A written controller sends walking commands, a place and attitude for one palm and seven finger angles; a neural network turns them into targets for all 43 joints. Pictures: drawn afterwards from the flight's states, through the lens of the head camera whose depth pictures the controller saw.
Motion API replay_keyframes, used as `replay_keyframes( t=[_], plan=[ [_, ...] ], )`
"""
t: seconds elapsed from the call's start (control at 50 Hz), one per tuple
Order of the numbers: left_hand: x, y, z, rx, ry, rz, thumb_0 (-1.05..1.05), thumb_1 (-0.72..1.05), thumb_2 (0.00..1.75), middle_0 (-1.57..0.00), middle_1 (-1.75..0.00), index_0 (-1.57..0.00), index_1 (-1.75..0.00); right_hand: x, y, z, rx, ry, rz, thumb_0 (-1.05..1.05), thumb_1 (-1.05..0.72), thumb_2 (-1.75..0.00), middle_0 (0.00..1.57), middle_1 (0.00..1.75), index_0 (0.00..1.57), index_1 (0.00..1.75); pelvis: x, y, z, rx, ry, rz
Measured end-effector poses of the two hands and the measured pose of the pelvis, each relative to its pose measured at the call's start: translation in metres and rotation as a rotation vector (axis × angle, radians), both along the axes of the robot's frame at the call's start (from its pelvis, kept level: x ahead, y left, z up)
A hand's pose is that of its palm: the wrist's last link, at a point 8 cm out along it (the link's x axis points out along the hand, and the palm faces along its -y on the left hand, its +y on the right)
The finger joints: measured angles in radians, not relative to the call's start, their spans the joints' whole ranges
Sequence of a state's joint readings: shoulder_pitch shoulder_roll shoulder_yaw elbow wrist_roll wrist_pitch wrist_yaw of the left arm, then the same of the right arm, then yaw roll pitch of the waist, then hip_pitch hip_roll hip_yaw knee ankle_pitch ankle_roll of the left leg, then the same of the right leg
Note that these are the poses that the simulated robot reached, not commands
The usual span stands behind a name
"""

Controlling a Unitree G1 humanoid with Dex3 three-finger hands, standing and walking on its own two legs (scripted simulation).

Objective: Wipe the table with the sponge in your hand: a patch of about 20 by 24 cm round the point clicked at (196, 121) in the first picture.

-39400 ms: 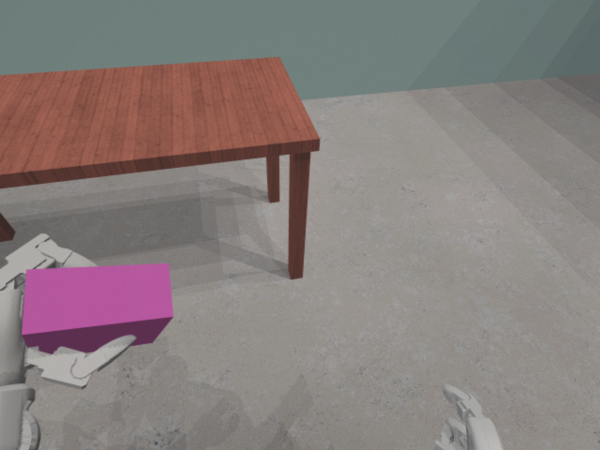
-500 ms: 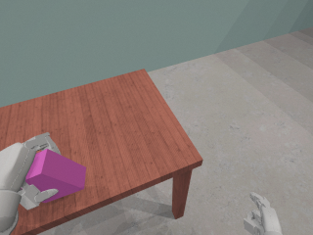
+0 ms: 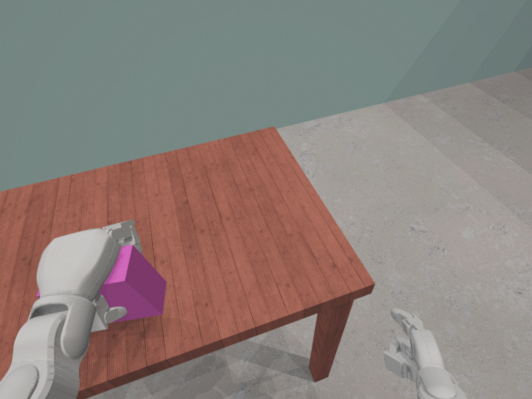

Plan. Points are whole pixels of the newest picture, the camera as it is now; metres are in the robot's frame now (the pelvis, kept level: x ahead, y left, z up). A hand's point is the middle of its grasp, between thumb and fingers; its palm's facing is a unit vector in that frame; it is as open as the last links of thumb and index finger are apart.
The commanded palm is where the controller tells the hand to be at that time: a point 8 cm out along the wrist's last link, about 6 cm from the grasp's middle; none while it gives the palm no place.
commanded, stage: turn the palm down, sponge in hand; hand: left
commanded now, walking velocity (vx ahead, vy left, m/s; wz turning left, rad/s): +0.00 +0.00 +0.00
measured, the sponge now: (115, 293) +0.22 +0.27 +0.05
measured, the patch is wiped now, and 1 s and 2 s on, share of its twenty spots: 0.00 0.00 0.00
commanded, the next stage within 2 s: move the sponge above the wiping area in 0.60 s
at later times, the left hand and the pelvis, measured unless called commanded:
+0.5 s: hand (84, 246) +0.25 +0.30 +0.12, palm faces +0.15 -0.04 -0.99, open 9.6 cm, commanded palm +0.21 +0.28 +0.16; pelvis +0.02 +0.00 +0.01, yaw +0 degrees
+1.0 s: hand (91, 281) +0.22 +0.29 +0.08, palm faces -0.01 -0.13 -0.99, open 9.6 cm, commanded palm +0.20 +0.27 +0.15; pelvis +0.01 -0.01 +0.01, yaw +0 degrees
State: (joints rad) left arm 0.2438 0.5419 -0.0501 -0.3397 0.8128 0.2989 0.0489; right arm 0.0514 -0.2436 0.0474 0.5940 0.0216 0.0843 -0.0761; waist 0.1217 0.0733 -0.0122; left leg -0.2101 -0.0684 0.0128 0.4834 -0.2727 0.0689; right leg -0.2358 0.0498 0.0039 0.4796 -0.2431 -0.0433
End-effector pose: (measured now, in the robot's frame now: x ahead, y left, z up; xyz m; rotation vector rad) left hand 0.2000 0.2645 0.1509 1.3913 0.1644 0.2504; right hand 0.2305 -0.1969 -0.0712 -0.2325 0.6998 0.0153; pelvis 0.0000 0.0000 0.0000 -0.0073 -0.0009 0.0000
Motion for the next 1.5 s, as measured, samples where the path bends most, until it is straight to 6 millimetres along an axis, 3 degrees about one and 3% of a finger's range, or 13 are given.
replay_keyframes(
  t=[0.1,0.18,0.28,0.36,0.5,0.7,0.88,0.96,1.08,1.18,1.3,1.38,1.5],
  plan=[
    [0.009,0.035,0.023,0.055,-0.097,0.203,0.00,-0.48,1.07,-0.78,-1.38,-0.79,-1.38,0.006,0.007,-0.004,0.045,0.030,0.001,0.01,-0.91,-0.90,0.20,0.30,0.21,0.30,0.005,0.002,0.002,-0.001,-0.004,0.002],
    [0.011,0.049,0.014,0.011,-0.008,0.339,0.00,-0.48,1.07,-0.78,-1.39,-0.79,-1.39,0.016,0.009,-0.004,0.071,0.021,0.004,0.01,-0.91,-0.90,0.20,0.30,0.21,0.30,0.007,0.005,0.004,-0.001,0.000,0.012],
    [0.015,0.023,-0.017,-0.022,0.159,0.247,0.00,-0.48,1.07,-0.78,-1.39,-0.79,-1.39,0.028,0.009,0.000,0.053,0.000,0.024,0.01,-0.91,-0.90,0.20,0.30,0.21,0.30,0.011,0.007,0.005,0.002,0.008,0.016],
    [0.020,0.005,-0.012,0.044,0.129,0.111,0.00,-0.48,1.07,-0.78,-1.39,-0.79,-1.38,0.035,0.009,0.004,0.022,0.000,0.050,0.01,-0.91,-0.90,0.20,0.30,0.20,0.30,0.016,0.004,0.005,0.003,0.003,0.007],
    [0.025,0.028,0.023,0.093,-0.048,0.242,0.00,-0.48,1.07,-0.78,-1.39,-0.79,-1.38,0.042,0.007,0.008,0.057,-0.001,0.052,0.01,-0.91,-0.90,0.20,0.30,0.20,0.30,0.021,-0.003,0.006,0.002,-0.004,0.007],
    [0.022,-0.001,-0.017,0.002,0.177,0.183,0.00,-0.48,1.07,-0.78,-1.39,-0.79,-1.39,0.043,-0.005,0.008,0.040,-0.019,0.032,0.01,-0.91,-0.90,0.20,0.30,0.20,0.30,0.017,-0.007,0.006,0.008,-0.002,0.006],
    [0.016,0.016,0.015,0.090,-0.021,0.227,0.00,-0.49,1.08,-0.78,-1.39,-0.79,-1.39,0.024,-0.018,0.006,0.045,0.010,0.003,0.01,-0.91,-0.90,0.20,0.30,0.20,0.30,0.016,-0.016,0.006,0.007,-0.021,-0.013],
    [0.006,0.027,0.002,0.039,0.057,0.341,0.00,-0.48,1.08,-0.78,-1.39,-0.79,-1.39,0.019,-0.025,0.004,0.052,0.008,-0.019,0.01,-0.91,-0.90,0.20,0.30,0.20,0.30,0.011,-0.016,0.006,0.008,-0.026,-0.002],
    [0.004,-0.002,-0.029,0.004,0.207,0.198,0.00,-0.48,1.08,-0.78,-1.39,-0.79,-1.39,0.014,-0.028,0.002,0.016,-0.009,-0.017,0.01,-0.91,-0.90,0.20,0.30,0.20,0.30,0.002,-0.015,0.006,0.011,-0.026,0.005],
    [0.012,-0.018,-0.016,0.073,0.083,0.059,0.00,-0.49,1.08,-0.79,-1.39,-0.79,-1.39,0.006,-0.026,0.002,0.008,-0.005,-0.019,0.01,-0.91,-0.90,0.20,0.30,0.20,0.30,0.001,-0.018,0.005,0.011,-0.030,-0.015],
    [0.015,0.008,0.000,0.072,-0.018,0.229,0.00,-0.49,1.08,-0.78,-1.39,-0.79,-1.39,0.000,-0.025,0.001,0.060,0.008,-0.042,0.01,-0.91,-0.90,0.20,0.30,0.20,0.30,0.001,-0.020,0.006,0.011,-0.036,-0.018],
    [0.007,0.019,-0.016,0.037,0.097,0.332,0.00,-0.49,1.08,-0.78,-1.39,-0.79,-1.39,0.003,-0.029,0.001,0.067,0.002,-0.050,0.01,-0.91,-0.90,0.20,0.30,0.21,0.30,0.000,-0.018,0.006,0.011,-0.035,-0.008],
    [0.004,-0.007,-0.045,-0.007,0.222,0.181,0.00,-0.49,1.08,-0.78,-1.39,-0.79,-1.39,0.008,-0.032,0.003,0.013,-0.015,-0.032,0.01,-0.91,-0.90,0.20,0.30,0.20,0.30,0.000,-0.016,0.005,0.011,-0.029,0.002]
  ],
)
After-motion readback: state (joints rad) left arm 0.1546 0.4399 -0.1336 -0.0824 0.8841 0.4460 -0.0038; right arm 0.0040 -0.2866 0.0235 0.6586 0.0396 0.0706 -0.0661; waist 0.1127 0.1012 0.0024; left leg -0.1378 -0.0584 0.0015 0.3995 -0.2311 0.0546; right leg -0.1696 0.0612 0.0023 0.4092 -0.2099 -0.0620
